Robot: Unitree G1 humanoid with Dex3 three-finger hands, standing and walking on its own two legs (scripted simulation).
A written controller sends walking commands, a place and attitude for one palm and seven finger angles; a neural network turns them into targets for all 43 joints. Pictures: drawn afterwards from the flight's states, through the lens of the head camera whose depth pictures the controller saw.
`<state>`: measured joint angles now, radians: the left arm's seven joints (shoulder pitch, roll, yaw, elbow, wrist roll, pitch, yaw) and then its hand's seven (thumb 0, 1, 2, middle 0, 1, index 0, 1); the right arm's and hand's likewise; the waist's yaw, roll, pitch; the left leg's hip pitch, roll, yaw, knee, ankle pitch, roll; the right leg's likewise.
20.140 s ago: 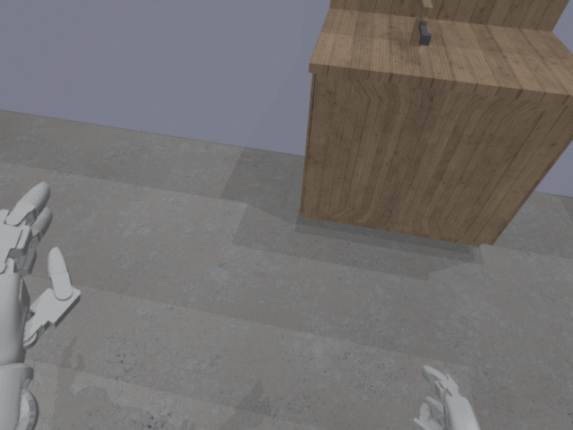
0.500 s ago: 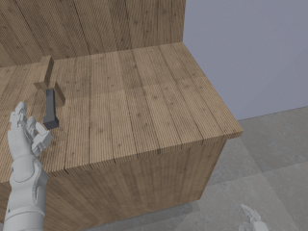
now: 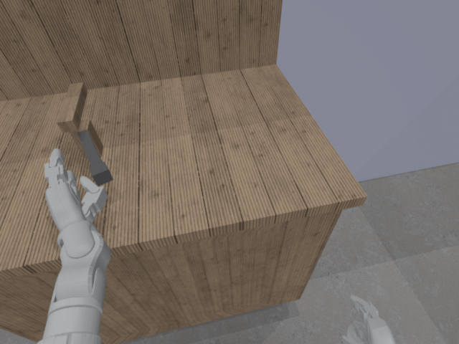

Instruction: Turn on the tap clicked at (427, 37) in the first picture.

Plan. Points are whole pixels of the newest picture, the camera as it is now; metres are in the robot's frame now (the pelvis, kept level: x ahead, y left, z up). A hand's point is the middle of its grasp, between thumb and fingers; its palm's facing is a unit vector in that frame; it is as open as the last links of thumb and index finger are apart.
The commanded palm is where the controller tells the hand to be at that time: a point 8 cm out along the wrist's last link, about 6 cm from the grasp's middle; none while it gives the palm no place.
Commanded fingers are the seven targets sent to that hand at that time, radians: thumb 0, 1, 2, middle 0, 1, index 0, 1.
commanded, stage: push the lever round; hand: left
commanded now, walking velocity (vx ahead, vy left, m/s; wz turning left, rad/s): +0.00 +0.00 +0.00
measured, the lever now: (101, 173) +0.37 +0.26 +0.11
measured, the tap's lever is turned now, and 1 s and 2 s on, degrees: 21 50 73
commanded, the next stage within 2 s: lift the hand up off the lever in 1.96 s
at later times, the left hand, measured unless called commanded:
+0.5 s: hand (127, 180) +0.36 +0.22 +0.10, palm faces +0.69 -0.72 -0.06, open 7.7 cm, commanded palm +0.32 +0.24 +0.10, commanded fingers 0.00 0.90 0.90 -0.15 -0.15 -0.15 -0.15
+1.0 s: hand (148, 165) +0.40 +0.19 +0.10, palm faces +0.76 -0.65 -0.08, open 7.6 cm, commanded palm +0.35 +0.20 +0.10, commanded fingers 0.00 0.90 0.90 -0.15 -0.15 -0.15 -0.15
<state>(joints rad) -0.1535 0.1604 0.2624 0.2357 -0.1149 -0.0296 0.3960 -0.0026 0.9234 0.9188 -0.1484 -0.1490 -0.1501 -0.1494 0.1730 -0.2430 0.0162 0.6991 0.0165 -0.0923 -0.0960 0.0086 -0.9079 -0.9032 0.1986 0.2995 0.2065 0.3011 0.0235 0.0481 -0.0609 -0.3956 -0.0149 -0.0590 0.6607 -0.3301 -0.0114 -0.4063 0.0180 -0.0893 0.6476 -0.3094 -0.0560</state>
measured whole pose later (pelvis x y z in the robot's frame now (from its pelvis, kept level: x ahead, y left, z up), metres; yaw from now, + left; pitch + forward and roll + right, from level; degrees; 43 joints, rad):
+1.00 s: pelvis +0.01 -0.01 +0.00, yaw +0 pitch +6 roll +0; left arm -0.46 0.00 0.20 0.47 0.02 0.06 0.81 -0.01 0.94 0.93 -0.15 -0.15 -0.15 -0.15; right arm 0.15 -0.21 -0.02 0.76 -0.05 0.02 -0.04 0.01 -0.91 -0.90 0.20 0.30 0.21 0.30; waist 0.00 0.04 -0.09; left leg -0.42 -0.01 -0.06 0.66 -0.33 -0.02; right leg -0.44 0.03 -0.10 0.65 -0.32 -0.07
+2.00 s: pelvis +0.00 -0.02 -0.01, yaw -1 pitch +11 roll +0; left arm -0.80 0.07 0.37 0.86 0.11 0.00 0.93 0.01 0.92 0.92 -0.15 -0.15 -0.14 -0.14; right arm 0.22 -0.22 -0.04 0.80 -0.08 0.01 0.00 0.00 -0.91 -0.90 0.20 0.30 0.21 0.30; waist -0.08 0.03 -0.13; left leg -0.58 0.01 -0.06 0.73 -0.34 -0.03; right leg -0.59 0.04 -0.09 0.72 -0.32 -0.08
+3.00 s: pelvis +0.01 -0.01 +0.00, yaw +0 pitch +8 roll +0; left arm -0.73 -0.01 0.31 0.66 0.07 0.16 0.91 0.01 0.90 0.90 -0.15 -0.15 -0.15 -0.15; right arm 0.19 -0.20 -0.04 0.79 -0.08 0.01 0.02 0.00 -0.91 -0.90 0.20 0.30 0.21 0.30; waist -0.03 0.04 -0.12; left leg -0.44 0.00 -0.06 0.63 -0.33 -0.03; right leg -0.46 0.03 -0.09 0.63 -0.31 -0.07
